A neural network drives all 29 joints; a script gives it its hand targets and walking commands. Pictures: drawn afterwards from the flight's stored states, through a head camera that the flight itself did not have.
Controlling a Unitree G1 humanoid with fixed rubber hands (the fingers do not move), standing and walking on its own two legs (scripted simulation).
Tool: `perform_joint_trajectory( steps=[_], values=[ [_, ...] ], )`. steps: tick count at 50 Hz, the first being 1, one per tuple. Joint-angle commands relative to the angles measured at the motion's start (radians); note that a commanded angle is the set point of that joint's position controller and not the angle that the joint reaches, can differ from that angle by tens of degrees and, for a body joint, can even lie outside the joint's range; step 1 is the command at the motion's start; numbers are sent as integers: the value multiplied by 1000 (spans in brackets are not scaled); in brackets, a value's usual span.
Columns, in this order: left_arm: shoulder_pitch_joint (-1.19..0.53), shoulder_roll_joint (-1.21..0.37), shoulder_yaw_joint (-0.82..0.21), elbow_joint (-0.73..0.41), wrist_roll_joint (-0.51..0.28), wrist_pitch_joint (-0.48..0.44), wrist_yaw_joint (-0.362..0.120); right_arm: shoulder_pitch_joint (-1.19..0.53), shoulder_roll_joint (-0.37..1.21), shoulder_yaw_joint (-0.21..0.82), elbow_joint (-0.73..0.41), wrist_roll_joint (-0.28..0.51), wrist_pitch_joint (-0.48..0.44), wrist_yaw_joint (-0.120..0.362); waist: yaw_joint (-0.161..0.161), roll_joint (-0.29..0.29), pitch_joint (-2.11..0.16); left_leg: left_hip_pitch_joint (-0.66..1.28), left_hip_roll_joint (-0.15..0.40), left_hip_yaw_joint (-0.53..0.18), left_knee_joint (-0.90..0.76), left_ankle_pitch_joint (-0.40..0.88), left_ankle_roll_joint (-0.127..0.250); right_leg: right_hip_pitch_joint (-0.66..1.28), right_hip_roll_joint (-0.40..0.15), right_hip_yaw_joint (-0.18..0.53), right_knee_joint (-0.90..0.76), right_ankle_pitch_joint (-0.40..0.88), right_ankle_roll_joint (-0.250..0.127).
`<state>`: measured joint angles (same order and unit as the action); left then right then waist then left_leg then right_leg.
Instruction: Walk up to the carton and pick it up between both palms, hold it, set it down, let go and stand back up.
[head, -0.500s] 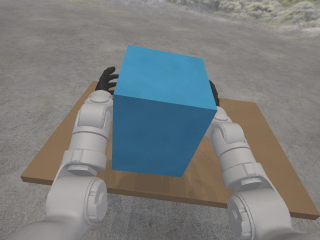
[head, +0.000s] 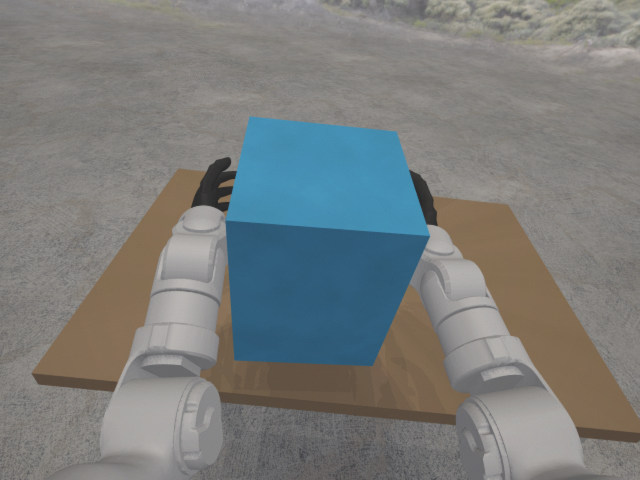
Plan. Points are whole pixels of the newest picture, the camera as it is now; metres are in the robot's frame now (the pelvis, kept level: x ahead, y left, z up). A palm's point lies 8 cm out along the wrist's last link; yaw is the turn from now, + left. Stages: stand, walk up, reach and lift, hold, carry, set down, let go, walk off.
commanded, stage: set down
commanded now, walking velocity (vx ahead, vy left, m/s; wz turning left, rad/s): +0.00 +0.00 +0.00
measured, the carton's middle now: (314, 247) +0.35 -0.01 +0.18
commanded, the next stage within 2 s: none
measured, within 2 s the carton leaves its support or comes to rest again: rests again in 1.88 s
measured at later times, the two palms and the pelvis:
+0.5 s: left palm (213, 239) +0.39 +0.12 +0.15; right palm (416, 248) +0.37 -0.14 +0.16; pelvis +0.00 +0.00 +0.00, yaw -1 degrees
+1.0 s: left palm (219, 256) +0.39 +0.11 +0.13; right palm (416, 268) +0.36 -0.15 +0.13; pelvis +0.00 +0.00 +0.00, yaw +0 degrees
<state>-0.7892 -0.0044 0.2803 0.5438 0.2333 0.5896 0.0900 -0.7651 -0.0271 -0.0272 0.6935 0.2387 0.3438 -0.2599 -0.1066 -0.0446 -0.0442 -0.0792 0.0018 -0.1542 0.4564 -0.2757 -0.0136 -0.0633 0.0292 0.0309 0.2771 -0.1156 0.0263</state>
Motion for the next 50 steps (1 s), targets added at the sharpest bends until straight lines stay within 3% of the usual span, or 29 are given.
perform_joint_trajectory(
  steps=[1, 2, 7, 10, 12, 16, 18, 19, 20, 21, 24, 25, 26, 28, 29, 31, 32, 33, 35, 36, 37, 38, 40, 41, 45, 46, 48, 50],
  values=[
    [-837, -794, -508, -278, -169, -99, -169, -1082, 657, 344, -547, 88, -134, 131, -27, 139, -582, 146, -53, 87, -18, 523, -74, 176, 63, -90, 28, 296, 4],
    [-841, -801, -527, -289, -187, -106, -167, -1109, 671, 356, -593, 90, -143, 131, -20, 127, -625, 142, -58, 88, -17, 510, -67, 195, 61, -83, 27, 316, 4],
    [-748, -813, -552, -290, -165, -107, -149, -986, 660, 348, -542, 75, -125, 137, -17, 160, -566, 163, -47, 89, -20, 528, -78, 169, 63, -83, 27, 317, -5],
    [-765, -809, -525, -279, -169, -112, -158, -1010, 664, 340, -552, 55, -119, 145, -4, 104, -534, 109, -50, 102, -40, 469, -64, 179, 61, -83, 26, 291, 5],
    [-774, -811, -524, -305, -164, -125, -152, -968, 665, 323, -512, 42, -117, 153, -2, 118, -524, 119, -42, 97, -48, 460, -68, 168, 62, -87, 25, 262, -3],
    [-741, -794, -507, -265, -144, -136, -149, -915, 665, 326, -445, 23, -119, 163, 4, 136, -497, 127, -46, 107, -51, 483, -75, 168, 56, -87, 20, 286, -3],
    [-750, -772, -473, -190, -122, -144, -157, -912, 647, 267, -390, -12, -118, 167, 1, 130, -448, 77, -47, 117, -76, 383, -63, 150, 49, -85, 11, 226, -3],
    [-706, -781, -467, -179, -111, -142, -157, -932, 651, 293, -430, -7, -129, 172, 26, 122, -476, 72, -49, 123, -83, 368, -60, 177, 46, -88, 15, 235, -4],
    [-727, -797, -493, -194, -134, -158, -154, -929, 652, 271, -434, -27, -140, 171, 3, 127, -506, 69, -48, 117, -80, 376, -65, 188, 43, -89, 21, 264, -4],
    [-727, -797, -486, -195, -138, -167, -158, -944, 667, 288, -457, -18, -144, 171, 18, 106, -505, 52, -49, 121, -77, 385, -57, 201, 41, -83, 25, 301, 2],
    [-749, -779, -499, -246, -143, -196, -153, -899, 694, 304, -445, -27, -152, 169, 8, 110, -568, 75, -56, 126, -65, 442, -62, 230, 42, -85, 37, 361, 9],
    [-730, -765, -475, -237, -135, -202, -151, -865, 698, 304, -405, -23, -148, 172, 18, 102, -557, 68, -55, 124, -71, 431, -57, 236, 42, -78, 43, 371, 11],
    [-689, -777, -476, -180, -127, -194, -158, -858, 675, 290, -409, -43, -150, 169, -4, 82, -520, 49, -55, 120, -79, 411, -54, 243, 42, -87, 41, 366, 9],
    [-695, -764, -461, -206, -127, -209, -168, -823, 679, 281, -385, -54, -152, 171, -9, 79, -500, 39, -55, 125, -93, 385, -50, 253, 36, -86, 38, 353, 13],
    [-669, -771, -469, -173, -125, -202, -172, -856, 668, 278, -428, -61, -166, 170, -11, 76, -492, 32, -54, 126, -87, 382, -54, 254, 33, -88, 37, 358, 14],
    [-687, -780, -489, -199, -137, -218, -166, -887, 683, 303, -471, -47, -183, 176, 12, 96, -562, 44, -54, 123, -84, 393, -55, 251, 31, -87, 43, 357, 12],
    [-734, -778, -490, -191, -147, -231, -162, -891, 692, 285, -457, -61, -181, 175, 5, 106, -545, 37, -57, 126, -87, 365, -56, 238, 24, -83, 38, 339, 16],
    [-752, -785, -512, -288, -153, -247, -151, -878, 709, 319, -460, -49, -192, 182, 23, 119, -603, 59, -53, 122, -71, 443, -66, 238, 32, -91, 54, 373, 11],
    [-685, -805, -531, -211, -160, -252, -147, -903, 697, 320, -491, -61, -207, 183, 20, 106, -612, 62, -54, 119, -65, 446, -65, 241, 32, -85, 52, 383, 9],
    [-698, -784, -511, -212, -135, -252, -147, -832, 690, 311, -428, -75, -195, 181, 12, 115, -580, 60, -52, 117, -67, 446, -67, 234, 34, -89, 51, 372, 6],
    [-708, -781, -510, -235, -150, -256, -154, -835, 721, 338, -464, -68, -196, 178, 20, 80, -598, 45, -56, 123, -72, 423, -52, 270, 28, -81, 51, 393, 15],
    [-709, -777, -514, -249, -156, -268, -152, -823, 718, 329, -444, -73, -197, 178, 14, 80, -600, 39, -54, 120, -74, 416, -53, 275, 26, -77, 58, 402, 16],
    [-686, -784, -499, -188, -138, -262, -160, -839, 700, 308, -448, -88, -202, 183, 6, 79, -544, 16, -55, 126, -92, 372, -49, 263, 20, -80, 48, 372, 14],
    [-690, -802, -521, -215, -148, -259, -155, -822, 712, 319, -451, -81, -204, 183, 5, 87, -552, 36, -53, 119, -88, 401, -55, 247, 31, -88, 52, 376, 10],
    [-672, -788, -495, -174, -136, -270, -163, -824, 706, 308, -434, -100, -214, 186, 20, 90, -537, 9, -54, 124, -98, 356, -48, 248, 18, -83, 46, 357, 14],
    [-688, -771, -475, -137, -131, -277, -169, -840, 702, 289, -433, -117, -214, 184, 14, 68, -518, -14, -58, 132, -102, 314, -41, 255, 14, -82, 41, 343, 18],
    [-663, -799, -481, -165, -125, -283, -165, -831, 708, 297, -438, -110, -227, 192, 27, 76, -572, 27, -51, 127, -98, 383, -49, 243, 27, -92, 47, 349, 12],
    [-670, -786, -468, -151, -107, -290, -166, -771, 706, 285, -368, -124, -221, 195, 17, 90, -508, 31, -49, 126, -99, 381, -51, 233, 22, -88, 40, 333, 10]
  ],
)
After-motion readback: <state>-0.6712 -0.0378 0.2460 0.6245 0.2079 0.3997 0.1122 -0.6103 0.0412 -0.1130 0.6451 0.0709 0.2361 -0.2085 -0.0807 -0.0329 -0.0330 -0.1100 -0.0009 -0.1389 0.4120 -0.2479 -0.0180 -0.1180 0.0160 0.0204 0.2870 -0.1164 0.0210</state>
